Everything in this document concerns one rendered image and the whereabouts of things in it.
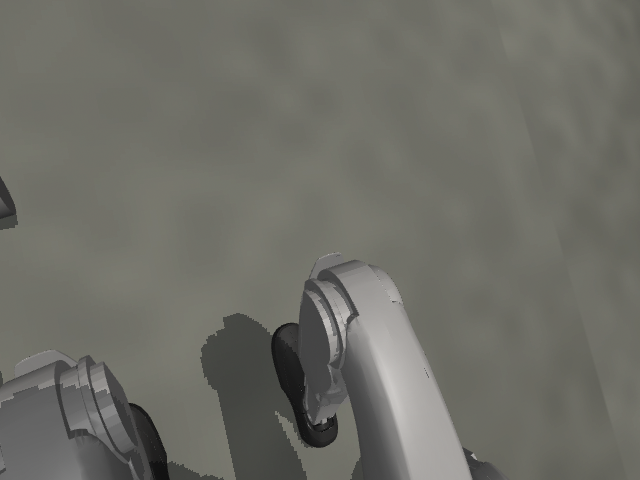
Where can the right robot foot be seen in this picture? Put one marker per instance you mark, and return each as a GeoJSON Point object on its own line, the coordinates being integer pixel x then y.
{"type": "Point", "coordinates": [284, 347]}

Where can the right robot hand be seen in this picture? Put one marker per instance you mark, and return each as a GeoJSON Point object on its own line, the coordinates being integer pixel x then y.
{"type": "Point", "coordinates": [482, 471]}

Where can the left robot foot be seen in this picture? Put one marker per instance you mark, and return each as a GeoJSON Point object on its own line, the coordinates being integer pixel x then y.
{"type": "Point", "coordinates": [152, 443]}

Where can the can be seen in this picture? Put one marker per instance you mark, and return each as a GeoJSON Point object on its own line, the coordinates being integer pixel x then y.
{"type": "Point", "coordinates": [7, 207]}

